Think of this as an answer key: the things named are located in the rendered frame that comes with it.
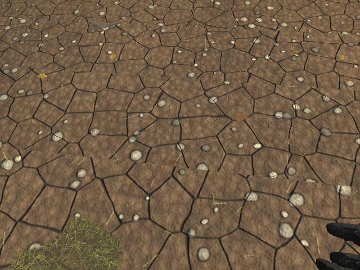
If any robot right hand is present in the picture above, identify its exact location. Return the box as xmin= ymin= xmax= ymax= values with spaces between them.
xmin=316 ymin=223 xmax=360 ymax=270

